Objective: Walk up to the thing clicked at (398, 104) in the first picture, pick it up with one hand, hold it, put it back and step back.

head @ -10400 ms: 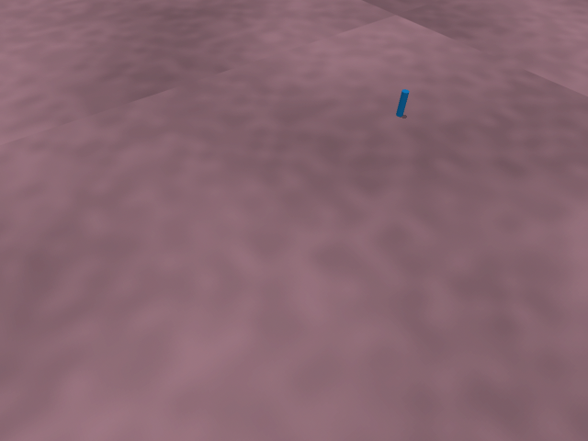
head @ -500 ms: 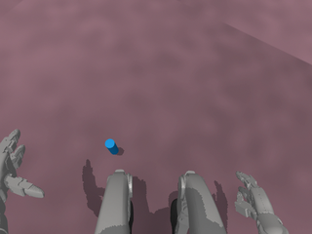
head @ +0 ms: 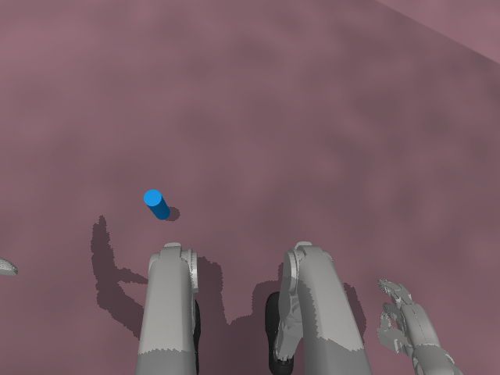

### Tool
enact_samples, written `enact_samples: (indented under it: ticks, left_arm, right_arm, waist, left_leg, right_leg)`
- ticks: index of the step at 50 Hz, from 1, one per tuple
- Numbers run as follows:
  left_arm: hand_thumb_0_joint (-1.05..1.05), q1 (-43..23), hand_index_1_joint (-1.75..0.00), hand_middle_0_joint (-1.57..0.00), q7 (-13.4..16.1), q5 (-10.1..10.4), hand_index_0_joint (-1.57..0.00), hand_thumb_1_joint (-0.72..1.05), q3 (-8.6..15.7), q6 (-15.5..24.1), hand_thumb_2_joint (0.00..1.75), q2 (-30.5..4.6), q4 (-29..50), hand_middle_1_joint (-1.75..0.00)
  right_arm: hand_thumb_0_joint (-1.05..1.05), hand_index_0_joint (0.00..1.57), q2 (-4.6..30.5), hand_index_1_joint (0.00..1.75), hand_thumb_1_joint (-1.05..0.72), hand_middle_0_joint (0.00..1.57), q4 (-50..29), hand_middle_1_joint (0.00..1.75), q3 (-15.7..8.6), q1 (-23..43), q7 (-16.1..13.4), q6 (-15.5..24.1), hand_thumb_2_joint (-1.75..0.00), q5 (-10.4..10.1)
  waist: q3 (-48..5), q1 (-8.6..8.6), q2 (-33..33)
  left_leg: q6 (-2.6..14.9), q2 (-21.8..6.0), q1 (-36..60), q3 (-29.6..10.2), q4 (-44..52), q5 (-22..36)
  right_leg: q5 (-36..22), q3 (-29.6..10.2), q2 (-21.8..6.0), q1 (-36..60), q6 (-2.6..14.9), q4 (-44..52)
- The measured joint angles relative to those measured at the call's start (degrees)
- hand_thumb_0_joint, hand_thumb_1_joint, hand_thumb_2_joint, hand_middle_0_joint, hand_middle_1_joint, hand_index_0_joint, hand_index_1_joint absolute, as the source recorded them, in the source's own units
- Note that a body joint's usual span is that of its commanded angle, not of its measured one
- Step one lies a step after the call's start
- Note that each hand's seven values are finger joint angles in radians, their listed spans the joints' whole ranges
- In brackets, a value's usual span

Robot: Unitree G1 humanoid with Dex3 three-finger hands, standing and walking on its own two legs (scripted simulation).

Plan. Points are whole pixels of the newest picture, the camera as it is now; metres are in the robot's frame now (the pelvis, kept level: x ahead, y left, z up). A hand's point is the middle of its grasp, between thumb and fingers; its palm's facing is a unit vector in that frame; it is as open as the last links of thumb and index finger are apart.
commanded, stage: go down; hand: left
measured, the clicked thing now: (158, 206) +0.44 +0.22 -0.38
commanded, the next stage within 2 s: approach in 1.50 s
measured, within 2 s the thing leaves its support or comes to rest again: neither
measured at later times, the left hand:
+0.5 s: hand out of the picture +0.34 +0.40 -0.07, palm faces +0.17 -0.98 -0.10, open 17.5 cm
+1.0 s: hand out of the picture +0.35 +0.41 -0.07, palm faces +0.16 -0.98 -0.09, open 17.6 cm
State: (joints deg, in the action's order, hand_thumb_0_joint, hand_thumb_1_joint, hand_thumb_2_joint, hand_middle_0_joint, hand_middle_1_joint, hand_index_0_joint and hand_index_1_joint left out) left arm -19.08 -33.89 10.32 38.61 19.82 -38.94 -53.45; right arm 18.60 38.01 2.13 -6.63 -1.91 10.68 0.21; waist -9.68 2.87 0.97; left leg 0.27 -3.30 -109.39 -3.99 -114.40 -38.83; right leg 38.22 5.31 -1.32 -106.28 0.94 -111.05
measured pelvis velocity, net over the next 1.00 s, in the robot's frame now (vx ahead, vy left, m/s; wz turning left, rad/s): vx -0.01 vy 0.00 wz -0.02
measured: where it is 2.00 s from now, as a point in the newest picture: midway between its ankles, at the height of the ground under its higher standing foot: (233, 351)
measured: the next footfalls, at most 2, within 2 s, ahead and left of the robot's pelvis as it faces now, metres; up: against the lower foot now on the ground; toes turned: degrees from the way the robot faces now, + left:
none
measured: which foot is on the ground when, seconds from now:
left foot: down 0.00-1.00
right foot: down 0.00-1.00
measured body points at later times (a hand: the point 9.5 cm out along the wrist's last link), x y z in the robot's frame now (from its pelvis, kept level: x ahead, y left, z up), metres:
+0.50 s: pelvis -0.01 +0.00 -0.05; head +0.20 +0.06 +0.35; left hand +0.32 +0.45 -0.06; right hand +0.18 -0.27 -0.15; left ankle +0.08 +0.12 -0.43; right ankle +0.09 -0.12 -0.43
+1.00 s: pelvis -0.01 +0.00 -0.07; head +0.19 +0.07 +0.33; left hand +0.34 +0.46 -0.06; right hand +0.16 -0.27 -0.16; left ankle +0.08 +0.12 -0.43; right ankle +0.09 -0.12 -0.43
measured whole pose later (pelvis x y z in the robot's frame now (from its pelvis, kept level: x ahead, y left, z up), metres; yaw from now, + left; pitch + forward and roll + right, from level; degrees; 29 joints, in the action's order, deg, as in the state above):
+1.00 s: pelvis -0.01 +0.00 -0.07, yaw -1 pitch +32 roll -7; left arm -27.6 -41.7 12.3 45.0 20.7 -47.5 -58.2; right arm 20.8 38.2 4.8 -6.2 -1.9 11.8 1.4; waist -6.9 3.8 1.8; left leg 1.0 -2.9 -120.6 -5.3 -127.0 -39.3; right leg 38.7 5.9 -1.7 -116.6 0.6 -122.8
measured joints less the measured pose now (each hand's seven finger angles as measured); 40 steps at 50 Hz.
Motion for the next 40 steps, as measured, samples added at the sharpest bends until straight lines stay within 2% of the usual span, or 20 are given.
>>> enact_samples:
  ticks: [10, 23, 30, 40]
  left_arm:
    - [-0.01, -2.2, -0.07, -0.03, -2.8, 1.3, -0.04, -0.52, 2.0, 1.7, 0.08, -1.5, -0.4, -0.08]
    - [-0.01, -4.7, -0.08, -0.04, -5.6, 2.1, -0.04, -0.56, 4.2, 0.9, 0.08, -4.3, -2.1, -0.08]
    - [-0.01, -6.3, -0.08, -0.04, -6.5, 1.9, -0.04, -0.56, 4.9, 1.1, 0.08, -5.4, -3.4, -0.08]
    - [-0.01, -8.0, -0.08, -0.04, -7.3, 1.5, -0.05, -0.58, 5.5, 0.7, 0.07, -7.7, -4.4, -0.08]
  right_arm:
    - [0.01, 0.21, 1.1, 0.3, -0.89, 0.21, 0.4, 0.3, 0.2, 1.1, -0.1, 1.2, -0.9, 0.5]
    - [0.01, 0.21, 1.3, 0.3, -0.89, 0.21, 0.2, 0.3, 1.4, 2.4, -0.3, 1.4, -0.9, 1.1]
    - [0.01, 0.21, 1.6, 0.3, -0.89, 0.21, 0.5, 0.3, 1.7, 1.9, -0.3, 1.2, -0.9, 1.4]
    - [0.01, 0.21, 1.8, 0.3, -0.89, 0.21, 0.3, 0.3, 2.3, 0.9, -0.2, 1.2, -0.9, 1.4]
  waist:
    - [1.1, -0.52, 0.7]
    - [1.8, -0.28, 0.4]
    - [2.3, -0.34, 0.6]
    - [2.6, 0.48, 0.9]
  left_leg:
    - [0.06, 0.2, -4.0, -0.4, -4.4, -0.7]
    - [0.07, 0.4, -7.4, -0.9, -8.4, -0.9]
    - [0.17, 0.4, -8.8, -1.0, -10.0, -0.6]
    - [0.39, 0.4, -10.3, -1.3, -11.7, -0.4]
  right_leg:
    - [0.8, 0.2, -0.2, -3.8, 0.02, -4.2]
    - [1.1, 0.4, -0.4, -7.0, 0.11, -8.2]
    - [0.7, 0.4, -0.4, -8.3, 0.08, -9.8]
    - [0.4, 0.6, -0.3, -9.6, -0.12, -11.1]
